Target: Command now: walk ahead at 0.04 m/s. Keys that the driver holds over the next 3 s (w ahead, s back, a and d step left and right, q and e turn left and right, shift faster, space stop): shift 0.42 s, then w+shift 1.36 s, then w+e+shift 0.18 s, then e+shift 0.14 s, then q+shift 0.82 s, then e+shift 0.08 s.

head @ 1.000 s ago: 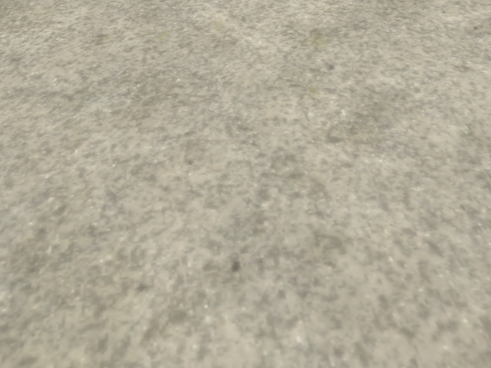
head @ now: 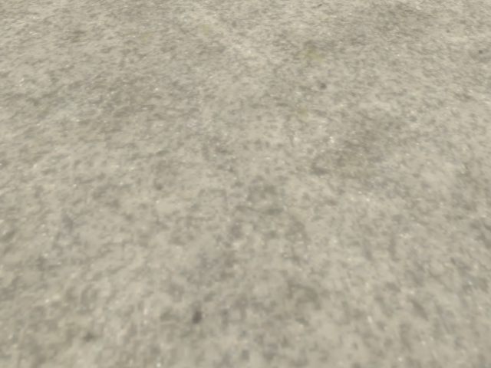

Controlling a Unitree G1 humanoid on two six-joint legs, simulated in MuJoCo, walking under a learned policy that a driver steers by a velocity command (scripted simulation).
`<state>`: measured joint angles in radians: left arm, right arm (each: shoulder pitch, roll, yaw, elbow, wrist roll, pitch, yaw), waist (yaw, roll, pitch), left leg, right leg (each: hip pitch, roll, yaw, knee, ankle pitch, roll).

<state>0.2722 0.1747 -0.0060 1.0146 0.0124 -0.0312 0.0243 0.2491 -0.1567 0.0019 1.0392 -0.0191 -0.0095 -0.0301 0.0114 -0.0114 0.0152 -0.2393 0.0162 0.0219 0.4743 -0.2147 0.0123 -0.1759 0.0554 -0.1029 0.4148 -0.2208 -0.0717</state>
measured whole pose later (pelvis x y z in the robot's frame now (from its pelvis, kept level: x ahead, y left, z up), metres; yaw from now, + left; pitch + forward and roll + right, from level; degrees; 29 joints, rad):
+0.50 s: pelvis +0.03 +0.01 +0.00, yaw +0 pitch -1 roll +0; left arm 0.33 0.14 0.00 1.14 0.01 -0.01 0.04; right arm 0.30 -0.14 0.00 1.14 -0.02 0.00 -0.03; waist 0.01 0.00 0.01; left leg -0.19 -0.01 0.02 0.49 -0.39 0.05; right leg -0.13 0.04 -0.07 0.43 -0.34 -0.08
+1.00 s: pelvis +0.21 +0.09 +0.00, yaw +0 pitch +2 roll +0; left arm 0.12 0.22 0.06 0.93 0.04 -0.06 -0.06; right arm 0.46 -0.17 -0.05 1.06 -0.02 -0.10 0.01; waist -0.03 -0.03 -0.04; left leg -0.04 -0.05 0.10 0.28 -0.27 0.06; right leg -0.68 -0.10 -0.01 1.13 -0.11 -0.07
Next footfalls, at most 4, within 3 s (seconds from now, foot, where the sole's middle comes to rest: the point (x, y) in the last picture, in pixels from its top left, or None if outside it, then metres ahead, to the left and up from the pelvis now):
0.78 left None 0.17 0.16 -0.78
1.26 right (256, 333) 0.63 -0.01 -0.78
1.74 left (209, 206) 1.10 0.15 -0.78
2.16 right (257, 131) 1.50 -0.02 -0.78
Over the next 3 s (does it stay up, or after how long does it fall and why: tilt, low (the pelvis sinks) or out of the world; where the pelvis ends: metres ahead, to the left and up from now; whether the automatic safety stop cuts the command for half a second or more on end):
stays up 1.47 0.08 0.00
